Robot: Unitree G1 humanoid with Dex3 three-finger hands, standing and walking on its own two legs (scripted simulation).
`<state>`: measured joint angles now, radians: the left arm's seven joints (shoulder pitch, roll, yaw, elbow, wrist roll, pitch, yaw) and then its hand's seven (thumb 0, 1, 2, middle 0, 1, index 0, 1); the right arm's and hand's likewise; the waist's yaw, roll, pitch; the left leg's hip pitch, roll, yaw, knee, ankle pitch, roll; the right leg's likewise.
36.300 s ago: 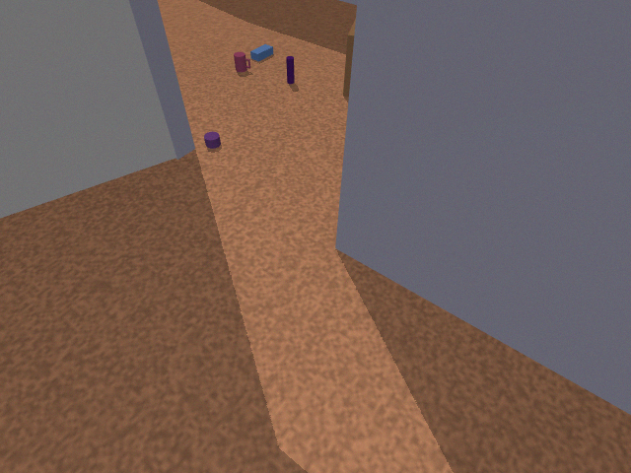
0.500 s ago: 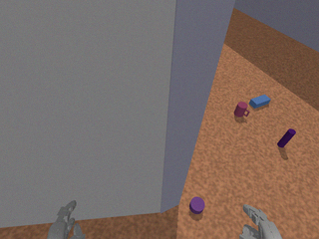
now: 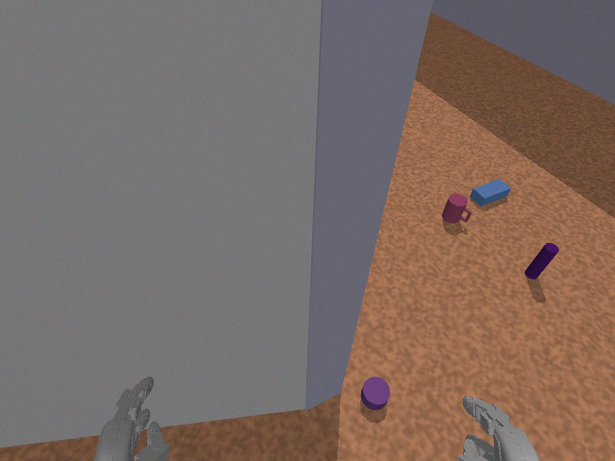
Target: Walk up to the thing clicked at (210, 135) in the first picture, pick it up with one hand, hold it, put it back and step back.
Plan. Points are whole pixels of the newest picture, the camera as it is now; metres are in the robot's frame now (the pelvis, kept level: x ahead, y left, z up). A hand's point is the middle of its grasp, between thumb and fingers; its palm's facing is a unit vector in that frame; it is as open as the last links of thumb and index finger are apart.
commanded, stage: home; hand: right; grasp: from above
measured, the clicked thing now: (375, 393) +0.46 -0.20 -0.69
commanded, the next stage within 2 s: stand in 1.52 s
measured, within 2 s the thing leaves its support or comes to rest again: neither
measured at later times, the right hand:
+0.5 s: hand (461, 456) +0.17 -0.18 -0.05, palm faces +0.04 +0.98 -0.19, open 7.4 cm
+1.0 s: hand (457, 447) +0.18 -0.18 -0.05, palm faces +0.04 +0.98 -0.19, open 7.4 cm
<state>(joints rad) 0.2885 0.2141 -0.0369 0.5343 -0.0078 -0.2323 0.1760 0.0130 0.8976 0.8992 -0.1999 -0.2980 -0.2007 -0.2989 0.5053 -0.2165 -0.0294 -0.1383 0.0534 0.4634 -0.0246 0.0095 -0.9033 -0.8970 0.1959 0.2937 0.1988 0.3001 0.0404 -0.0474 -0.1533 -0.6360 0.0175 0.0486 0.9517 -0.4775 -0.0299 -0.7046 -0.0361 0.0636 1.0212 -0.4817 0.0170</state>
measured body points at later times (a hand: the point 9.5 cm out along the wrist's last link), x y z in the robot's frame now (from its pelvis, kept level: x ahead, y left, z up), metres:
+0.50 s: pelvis +0.01 +0.00 +0.00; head +0.03 -0.01 +0.45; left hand +0.17 +0.24 -0.06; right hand +0.17 -0.23 -0.03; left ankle +0.00 +0.14 -0.68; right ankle +0.02 -0.13 -0.68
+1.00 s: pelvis +0.02 +0.00 +0.00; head +0.04 -0.01 +0.45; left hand +0.18 +0.25 -0.07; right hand +0.18 -0.23 -0.03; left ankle +0.00 +0.14 -0.68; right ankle +0.02 -0.13 -0.68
